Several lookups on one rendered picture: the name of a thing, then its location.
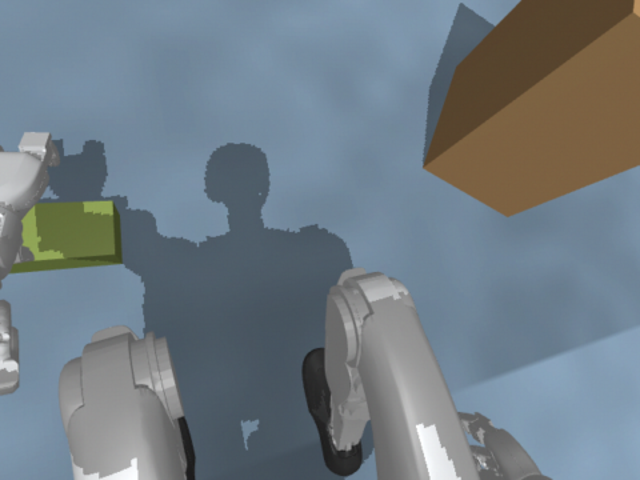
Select left robot foot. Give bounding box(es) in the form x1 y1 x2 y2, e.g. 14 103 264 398
178 416 195 480

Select right robot foot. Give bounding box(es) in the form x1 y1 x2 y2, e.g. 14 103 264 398
302 348 362 476

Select left robot arm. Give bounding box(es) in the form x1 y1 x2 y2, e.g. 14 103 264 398
0 206 23 396

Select right robot hand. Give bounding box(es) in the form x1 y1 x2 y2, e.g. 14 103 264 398
458 412 542 480

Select left robot hand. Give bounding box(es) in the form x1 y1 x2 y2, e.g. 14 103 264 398
0 132 60 264

